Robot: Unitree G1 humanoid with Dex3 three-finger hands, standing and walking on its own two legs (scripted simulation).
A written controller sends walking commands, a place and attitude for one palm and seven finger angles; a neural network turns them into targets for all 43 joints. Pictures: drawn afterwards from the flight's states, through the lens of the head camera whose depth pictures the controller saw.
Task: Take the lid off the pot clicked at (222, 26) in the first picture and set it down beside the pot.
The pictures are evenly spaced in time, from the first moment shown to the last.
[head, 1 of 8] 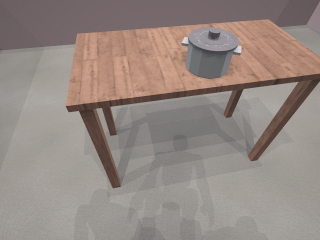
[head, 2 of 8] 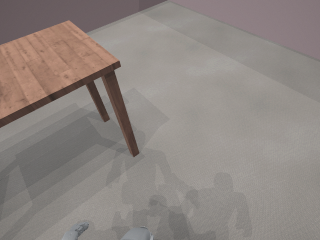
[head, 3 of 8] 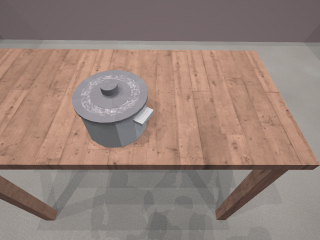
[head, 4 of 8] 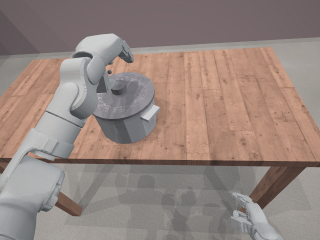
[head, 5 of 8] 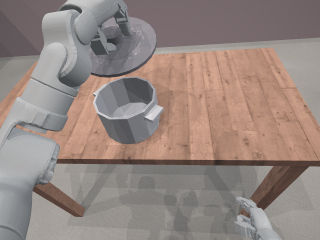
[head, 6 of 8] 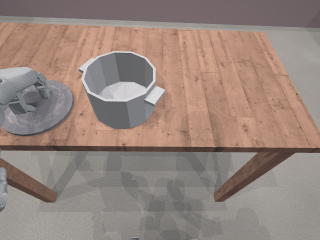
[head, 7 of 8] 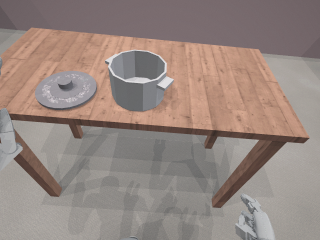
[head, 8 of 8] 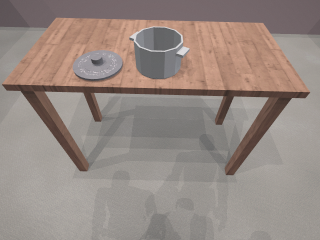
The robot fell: no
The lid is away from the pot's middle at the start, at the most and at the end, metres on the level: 0.00 0.24 0.23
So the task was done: yes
